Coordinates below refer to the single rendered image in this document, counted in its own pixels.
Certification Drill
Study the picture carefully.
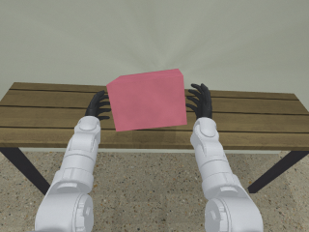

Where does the right robot upper arm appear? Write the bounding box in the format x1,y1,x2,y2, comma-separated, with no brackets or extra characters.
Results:
205,195,264,232

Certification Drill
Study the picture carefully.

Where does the left robot upper arm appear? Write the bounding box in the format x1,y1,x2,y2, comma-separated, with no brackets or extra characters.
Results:
26,192,94,232

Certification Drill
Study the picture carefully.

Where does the carton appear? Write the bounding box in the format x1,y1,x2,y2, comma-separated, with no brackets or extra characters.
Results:
106,69,187,131

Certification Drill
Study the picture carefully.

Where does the robot left hand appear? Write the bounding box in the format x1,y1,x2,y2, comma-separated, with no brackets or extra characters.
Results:
84,90,111,121

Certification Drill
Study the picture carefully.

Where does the robot right forearm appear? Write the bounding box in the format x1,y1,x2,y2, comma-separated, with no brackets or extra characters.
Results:
190,117,264,228

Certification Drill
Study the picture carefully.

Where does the robot right hand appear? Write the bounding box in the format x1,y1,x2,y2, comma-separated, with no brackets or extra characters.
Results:
185,83,212,120

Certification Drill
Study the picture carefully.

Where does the table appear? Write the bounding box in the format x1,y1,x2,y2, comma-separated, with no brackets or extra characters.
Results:
0,82,309,195

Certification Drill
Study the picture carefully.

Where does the robot left forearm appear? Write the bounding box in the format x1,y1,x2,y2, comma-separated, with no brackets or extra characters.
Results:
35,116,101,231

